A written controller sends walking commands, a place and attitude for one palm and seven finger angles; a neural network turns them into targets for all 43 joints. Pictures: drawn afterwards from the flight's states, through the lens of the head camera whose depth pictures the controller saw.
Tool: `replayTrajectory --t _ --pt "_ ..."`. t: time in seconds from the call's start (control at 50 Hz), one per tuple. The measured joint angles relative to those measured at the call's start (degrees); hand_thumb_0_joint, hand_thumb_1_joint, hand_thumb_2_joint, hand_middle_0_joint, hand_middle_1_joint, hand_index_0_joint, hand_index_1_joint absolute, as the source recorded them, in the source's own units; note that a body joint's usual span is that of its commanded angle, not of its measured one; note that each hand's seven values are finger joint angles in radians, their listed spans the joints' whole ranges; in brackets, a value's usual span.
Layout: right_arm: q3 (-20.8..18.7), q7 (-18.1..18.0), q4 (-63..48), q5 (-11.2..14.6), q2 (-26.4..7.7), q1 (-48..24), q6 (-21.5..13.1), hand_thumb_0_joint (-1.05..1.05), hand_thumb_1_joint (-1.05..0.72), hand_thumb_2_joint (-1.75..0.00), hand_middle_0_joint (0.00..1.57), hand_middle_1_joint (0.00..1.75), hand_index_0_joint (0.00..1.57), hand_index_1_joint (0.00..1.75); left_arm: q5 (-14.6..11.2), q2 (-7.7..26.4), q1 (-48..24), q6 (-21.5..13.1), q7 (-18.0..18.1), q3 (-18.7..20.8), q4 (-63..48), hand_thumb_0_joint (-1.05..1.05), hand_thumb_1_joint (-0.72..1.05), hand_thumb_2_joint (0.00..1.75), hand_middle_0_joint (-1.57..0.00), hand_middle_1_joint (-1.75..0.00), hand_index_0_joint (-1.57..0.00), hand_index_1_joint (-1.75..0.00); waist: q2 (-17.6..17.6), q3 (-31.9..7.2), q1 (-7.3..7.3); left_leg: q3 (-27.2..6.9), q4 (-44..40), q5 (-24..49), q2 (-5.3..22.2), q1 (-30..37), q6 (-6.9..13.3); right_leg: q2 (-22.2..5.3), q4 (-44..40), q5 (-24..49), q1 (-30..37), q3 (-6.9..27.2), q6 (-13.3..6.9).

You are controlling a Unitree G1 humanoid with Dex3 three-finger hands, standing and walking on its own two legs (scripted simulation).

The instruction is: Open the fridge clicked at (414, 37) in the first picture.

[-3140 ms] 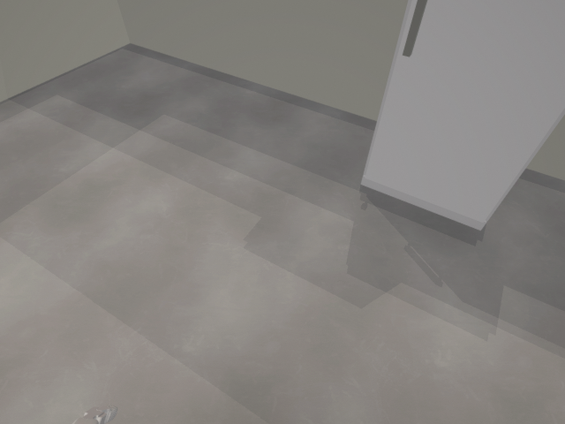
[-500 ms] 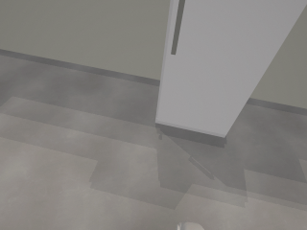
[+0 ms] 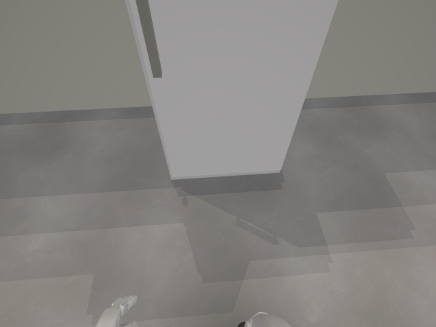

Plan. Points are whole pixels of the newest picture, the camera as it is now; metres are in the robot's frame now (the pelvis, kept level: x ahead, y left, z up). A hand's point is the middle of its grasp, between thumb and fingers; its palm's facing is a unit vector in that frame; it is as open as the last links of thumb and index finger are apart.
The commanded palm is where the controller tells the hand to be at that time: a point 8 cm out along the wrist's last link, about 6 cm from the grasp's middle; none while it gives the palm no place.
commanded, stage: take the last steps up to it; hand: left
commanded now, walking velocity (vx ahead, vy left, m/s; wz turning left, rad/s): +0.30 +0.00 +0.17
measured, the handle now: out of the picture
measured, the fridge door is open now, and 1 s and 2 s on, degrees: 0 0 0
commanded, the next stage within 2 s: come to a stop and stand still in 0.88 s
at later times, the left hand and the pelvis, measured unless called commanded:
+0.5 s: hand out of the picture +0.10 +0.25 -0.16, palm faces +0.10 -0.99 -0.13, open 7.4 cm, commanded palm none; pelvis +0.12 +0.07 +0.03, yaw +3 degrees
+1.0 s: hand (142, 222) +0.36 +0.20 -0.14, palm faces +0.12 -0.97 -0.21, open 7.2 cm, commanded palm none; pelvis +0.29 +0.02 +0.02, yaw +4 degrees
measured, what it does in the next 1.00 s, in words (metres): walks ahead: left foot, then right foot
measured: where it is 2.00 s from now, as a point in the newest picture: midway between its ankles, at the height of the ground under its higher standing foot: (217, 307)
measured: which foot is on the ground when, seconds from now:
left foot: up 0.00-0.32, down 0.34-0.88, up 0.90-1.00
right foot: down 0.00-0.34, up 0.36-0.84, down 0.86-1.00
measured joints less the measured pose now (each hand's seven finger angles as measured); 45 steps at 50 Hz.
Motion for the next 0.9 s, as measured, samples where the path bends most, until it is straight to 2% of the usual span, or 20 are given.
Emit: replayTrajectory --t 0.02,0.06,0.1,0.16,0.26,0.32,0.34,0.36,0.4,0.44,0.48,0.54,0.62,0.72,0.82,0.86,0.9 --pt "-0.1 0.0 -0.4 -0.1 -0.4 -1.5 0.2 0.01 -0.91 -0.90 0.20 0.30 0.20 0.30 -0.2 -0.1 0.5 -0.1 0.3 -0.2 0.3 0.00 0.91 0.90 -0.20 -0.30 -0.20 -0.30 0.2 -0.2 0.15 -2.2 3.8 1.7 -0.5 -3.0 -0.1 0.3 -1.0 0.0 1.3 0.1 0.4" --pt "-0.3 0.0 -1.6 -0.6 -1.2 -4.6 0.4 0.01 -0.91 -0.90 0.20 0.30 0.20 0.30 -0.4 -0.3 2.2 -0.3 1.0 -0.3 1.4 0.00 0.91 0.90 -0.20 -0.30 -0.20 -0.30 0.4 -1.1 0.36 -4.6 5.5 5.5 -0.5 -7.8 -0.1 0.8 -4.0 0.9 3.8 0.6 1.0" --pt "-0.5 0.1 -3.1 -1.0 -1.6 -7.1 0.2 0.00 -0.91 -0.90 0.20 0.30 0.20 0.30 -0.4 0.1 3.6 -0.7 1.8 0.5 2.2 -0.01 0.93 0.90 -0.20 -0.30 -0.20 -0.30 0.6 -2.5 0.38 -6.0 1.9 8.3 -0.1 -11.1 -0.1 1.0 -7.1 1.7 5.9 0.7 1.1" --pt "-0.8 0.3 -4.9 -1.3 -2.2 -9.8 0.2 0.00 -0.92 -0.90 0.20 0.30 0.20 0.30 0.1 1.0 5.4 -0.3 1.6 0.4 3.6 -0.02 0.94 0.90 -0.20 -0.30 -0.20 -0.30 0.8 -4.5 0.47 -6.3 -6.9 11.5 0.5 -13.0 -0.3 0.9 -10.2 2.2 8.5 0.4 1.7" --pt "-0.8 1.5 -5.7 -1.2 -2.8 -11.4 0.1 0.00 -0.93 -0.90 0.19 0.30 0.20 0.30 0.5 1.7 8.4 0.1 0.9 0.2 5.2 -0.01 0.93 0.90 -0.20 -0.30 -0.20 -0.30 -0.1 -6.3 2.25 -5.3 -22.3 12.7 0.0 -9.7 0.1 0.1 -12.3 1.2 11.8 -0.2 3.3" --pt "-0.6 2.0 -5.6 -1.2 -2.6 -11.0 -0.6 0.00 -0.93 -0.90 0.19 0.30 0.20 0.30 0.5 2.0 10.7 0.4 0.5 0.3 6.1 0.00 0.92 0.90 -0.20 -0.30 -0.20 -0.30 -1.2 -6.7 3.28 -4.0 -31.5 13.5 -1.2 -4.7 0.5 -1.0 -10.4 -1.3 12.8 -0.7 4.7" --pt "-0.5 2.0 -5.6 -1.3 -2.6 -10.6 -1.0 0.00 -0.92 -0.90 0.19 0.30 0.20 0.30 0.4 2.1 11.5 0.7 0.4 0.4 6.4 0.00 0.92 0.90 -0.20 -0.30 -0.20 -0.30 -1.6 -6.9 3.36 -3.7 -34.1 15.4 -1.9 -3.1 1.4 -1.6 -8.5 -2.8 12.7 -0.8 5.2" --pt "-0.4 1.9 -5.4 -1.5 -2.2 -10.4 -1.5 0.00 -0.92 -0.90 0.19 0.30 0.20 0.30 0.2 2.3 12.2 1.2 0.3 0.5 6.9 0.00 0.92 0.90 -0.20 -0.30 -0.20 -0.30 -2.5 -6.8 3.41 -3.2 -33.8 16.3 -2.7 -2.8 2.6 -2.5 -5.2 -5.9 11.8 0.0 5.1" --pt "0.0 1.6 -5.4 -1.7 -1.5 -9.4 -2.0 0.00 -0.92 -0.90 0.19 0.30 0.20 0.30 0.3 2.4 13.3 2.4 0.1 0.6 7.8 0.00 0.91 0.90 -0.20 -0.30 -0.20 -0.30 -3.2 -6.6 3.30 -2.3 -33.6 15.2 -3.5 -1.6 4.1 -2.6 5.9 -10.9 7.6 2.7 4.6" --pt "-0.1 0.7 -5.0 -1.6 -1.1 -7.9 -2.2 0.00 -0.93 -0.90 0.20 0.30 0.20 0.30 0.7 2.3 13.6 2.9 -0.2 0.7 8.5 0.01 0.91 0.90 -0.20 -0.30 -0.20 -0.30 -3.2 -6.4 2.73 -1.9 -36.6 15.3 -4.4 0.6 4.8 -2.7 16.3 -9.6 2.7 4.5 4.3" --pt "0.2 0.3 -4.0 -1.4 -0.8 -6.2 -2.4 0.00 -0.93 -0.90 0.20 0.30 0.20 0.30 0.9 2.3 13.4 2.8 -0.6 0.8 8.6 0.01 0.91 0.90 -0.20 -0.30 -0.20 -0.30 -3.3 -5.8 2.53 -1.8 -40.9 16.8 -5.4 3.3 4.9 -3.3 21.9 -5.5 -1.3 5.5 4.6" --pt "0.6 0.1 -2.0 -1.1 0.0 -3.6 -2.7 0.00 -0.93 -0.90 0.20 0.30 0.20 0.30 0.9 2.3 12.9 2.4 -0.8 0.9 8.2 0.01 0.91 0.90 -0.20 -0.30 -0.20 -0.30 -3.5 -5.3 2.61 -1.6 -46.5 18.4 -6.5 6.9 5.2 -4.4 23.8 -0.5 -5.4 6.5 5.6" --pt "0.7 -0.1 0.5 -0.9 1.4 -0.5 -2.7 0.00 -0.92 -0.90 0.20 0.30 0.20 0.30 0.7 2.1 11.9 2.7 -0.6 1.0 7.9 0.01 0.91 0.90 -0.20 -0.30 -0.20 -0.30 -3.6 -5.0 2.31 -1.3 -50.9 18.6 -7.4 10.8 5.0 -5.8 21.0 3.0 -8.0 7.0 6.6" --pt "0.7 -0.1 2.3 -1.1 2.8 1.8 -2.6 0.00 -0.91 -0.90 0.20 0.30 0.20 0.30 0.6 1.5 9.4 3.2 -0.3 0.9 7.8 0.01 0.92 0.90 -0.20 -0.30 -0.20 -0.30 -3.3 -4.5 0.88 -1.1 -52.4 16.6 -7.4 14.2 3.9 -6.5 10.9 3.0 -7.4 6.1 6.9" --pt "0.3 0.0 3.2 -1.5 2.9 2.7 -2.2 0.00 -0.91 -0.90 0.20 0.30 0.20 0.30 0.4 1.4 6.0 2.4 -0.3 0.8 6.7 0.01 0.93 0.90 -0.20 -0.30 -0.20 -0.30 -1.9 -3.5 -0.91 -1.2 -48.9 11.7 -5.9 15.6 1.6 -5.0 -0.9 1.4 -2.9 4.3 5.6" --pt "0.3 0.1 3.5 -1.3 2.8 3.4 -2.0 0.00 -0.91 -0.90 0.20 0.30 0.20 0.30 0.5 1.3 5.2 1.1 -0.4 0.7 5.8 0.01 0.93 0.90 -0.20 -0.30 -0.20 -0.30 -1.4 -3.5 -0.94 -1.6 -43.8 7.7 -4.8 14.8 0.6 -3.8 -6.6 4.1 0.9 3.3 4.4" --pt "0.3 0.4 3.9 -0.8 2.1 2.4 -1.2 0.00 -0.91 -0.90 0.20 0.30 0.20 0.30 0.5 0.5 4.0 -0.6 0.0 0.6 5.3 0.01 0.92 0.90 -0.20 -0.30 -0.20 -0.30 0.2 -2.8 -0.40 -3.8 -30.1 2.9 -3.1 9.6 1.8 -2.8 -3.9 3.6 1.0 2.1 3.2"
